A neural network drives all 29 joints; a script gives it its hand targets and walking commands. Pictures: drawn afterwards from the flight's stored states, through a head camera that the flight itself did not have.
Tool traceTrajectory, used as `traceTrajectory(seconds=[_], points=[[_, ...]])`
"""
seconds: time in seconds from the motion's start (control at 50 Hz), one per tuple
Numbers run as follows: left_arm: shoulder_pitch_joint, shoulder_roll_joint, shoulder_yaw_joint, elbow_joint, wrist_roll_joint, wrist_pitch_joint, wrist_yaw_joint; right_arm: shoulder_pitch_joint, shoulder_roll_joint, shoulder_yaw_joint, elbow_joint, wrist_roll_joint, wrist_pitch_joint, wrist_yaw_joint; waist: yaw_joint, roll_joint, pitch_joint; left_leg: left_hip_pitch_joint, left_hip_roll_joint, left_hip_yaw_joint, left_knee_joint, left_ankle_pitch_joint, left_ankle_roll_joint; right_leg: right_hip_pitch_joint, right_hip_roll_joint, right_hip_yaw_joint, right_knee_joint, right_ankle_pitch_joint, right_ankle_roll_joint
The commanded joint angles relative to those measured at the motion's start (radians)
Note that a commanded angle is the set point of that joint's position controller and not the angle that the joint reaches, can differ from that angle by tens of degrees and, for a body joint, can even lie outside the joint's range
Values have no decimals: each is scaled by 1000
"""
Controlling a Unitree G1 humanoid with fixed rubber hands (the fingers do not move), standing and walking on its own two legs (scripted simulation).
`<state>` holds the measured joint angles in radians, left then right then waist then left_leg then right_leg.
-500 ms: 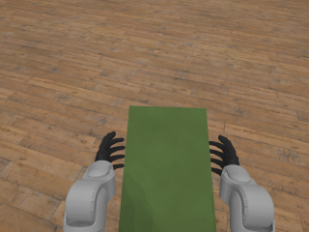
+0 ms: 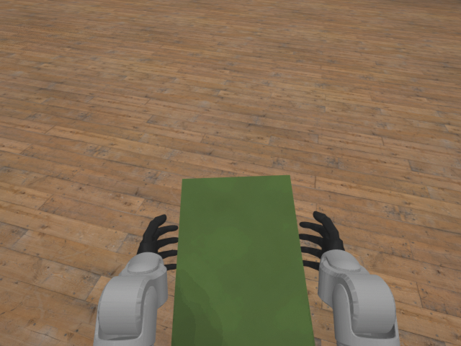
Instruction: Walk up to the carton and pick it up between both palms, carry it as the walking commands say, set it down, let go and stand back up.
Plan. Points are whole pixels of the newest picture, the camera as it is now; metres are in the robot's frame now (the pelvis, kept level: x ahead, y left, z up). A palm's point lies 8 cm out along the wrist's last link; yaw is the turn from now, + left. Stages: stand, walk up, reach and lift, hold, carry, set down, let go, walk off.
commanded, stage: carry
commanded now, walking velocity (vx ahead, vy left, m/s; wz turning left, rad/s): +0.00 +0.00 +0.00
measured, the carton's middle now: (239, 268) +0.30 +0.00 -0.01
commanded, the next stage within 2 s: none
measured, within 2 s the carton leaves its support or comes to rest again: neither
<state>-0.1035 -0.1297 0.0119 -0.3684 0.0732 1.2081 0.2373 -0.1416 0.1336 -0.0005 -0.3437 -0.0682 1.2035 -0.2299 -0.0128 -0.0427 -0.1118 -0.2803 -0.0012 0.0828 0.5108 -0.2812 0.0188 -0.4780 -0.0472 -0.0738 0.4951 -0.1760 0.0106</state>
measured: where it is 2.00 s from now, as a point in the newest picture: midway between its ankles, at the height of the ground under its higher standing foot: outside the picture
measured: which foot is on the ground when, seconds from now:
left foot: down 0.00-1.00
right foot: up 0.00-0.12, down 0.14-1.00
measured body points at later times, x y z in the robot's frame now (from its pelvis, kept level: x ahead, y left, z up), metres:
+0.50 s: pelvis -0.08 +0.00 +0.00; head -0.11 +0.00 +0.45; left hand +0.19 +0.13 +0.09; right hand +0.19 -0.14 +0.09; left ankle -0.02 +0.10 -0.73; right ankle +0.02 -0.12 -0.73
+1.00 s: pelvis -0.08 +0.00 -0.01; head -0.10 +0.00 +0.44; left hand +0.19 +0.14 +0.08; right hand +0.19 -0.14 +0.08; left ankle -0.02 +0.11 -0.73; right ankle +0.02 -0.11 -0.73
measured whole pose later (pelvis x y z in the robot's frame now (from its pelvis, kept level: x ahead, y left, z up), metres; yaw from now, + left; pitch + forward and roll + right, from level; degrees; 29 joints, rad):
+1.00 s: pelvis -0.08 +0.00 -0.01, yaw +1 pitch +3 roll +0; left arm -0.15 -0.13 0.01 -0.33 0.07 1.24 0.24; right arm -0.16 0.14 -0.02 -0.33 -0.10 1.24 -0.23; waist 0.00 0.00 -0.12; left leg -0.43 0.01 0.10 0.57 -0.19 0.03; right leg -0.48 -0.04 -0.07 0.53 -0.11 -0.01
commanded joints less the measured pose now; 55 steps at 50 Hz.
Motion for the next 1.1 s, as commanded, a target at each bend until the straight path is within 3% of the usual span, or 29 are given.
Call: traceTrajectory(seconds=[0.0,0.04,0.1,0.14,0.16,0.18,0.2,0.24,0.3,0.58,0.94,1.08], points=[[-523,-1032,-577,-176,-369,-35,-243,-376,1011,475,-108,311,-33,243,-12,212,-133,-90,283,-218,-290,-155,60,92,-3,-14,128,-124,43],[-517,-1040,-587,-154,-385,-29,-249,-369,995,460,-114,297,-34,238,-7,183,-132,-95,230,-147,-259,-134,50,120,0,-27,145,-87,45],[-517,-1033,-590,-149,-393,-23,-246,-382,980,451,-122,298,-35,232,-1,176,-152,-48,191,-130,-203,-65,36,191,2,-43,-8,-41,42],[-491,-1021,-573,-125,-384,-17,-245,-373,975,452,-104,295,-31,227,3,122,-206,-60,160,-134,-152,-6,18,301,-54,24,-60,-8,28],[-485,-1016,-560,-114,-376,-19,-245,-387,974,460,-115,298,-28,227,5,48,-215,-84,131,-115,-129,-57,9,284,-110,95,-80,-39,7],[-475,-1018,-545,-100,-366,-20,-244,-410,983,476,-124,310,-23,230,3,-6,-203,-61,116,-103,-103,-84,7,216,-139,140,-139,-140,-8],[-471,-1018,-532,-94,-358,-20,-243,-428,991,489,-127,320,-18,232,2,-22,-191,-46,107,-100,-94,-88,9,173,-145,149,-164,-210,-15],[-469,-1011,-510,-87,-342,-18,-239,-442,1000,499,-116,331,-9,237,1,-11,-178,-60,110,-113,-123,-118,11,150,-124,127,-158,-254,-11],[-474,-1007,-490,-84,-332,-18,-235,-455,1008,505,-107,341,-3,241,5,15,-183,-105,119,-130,-161,-168,14,185,-94,89,-113,-211,-5],[-502,-1037,-513,-89,-358,-18,-240,-454,1019,496,-110,331,-8,241,8,35,-216,-106,100,-114,-121,-212,19,138,-72,88,-84,-230,-7],[-473,-1028,-531,-110,-355,-18,-240,-432,1017,510,-121,327,-9,244,9,26,-242,-104,103,-128,-86,-146,16,112,-75,133,-88,-199,-16],[-467,-1022,-527,-94,-344,-36,-243,-428,1014,506,-102,318,-25,250,11,30,-260,-86,108,-123,-75,-60,12,139,-80,135,-75,-114,-19]])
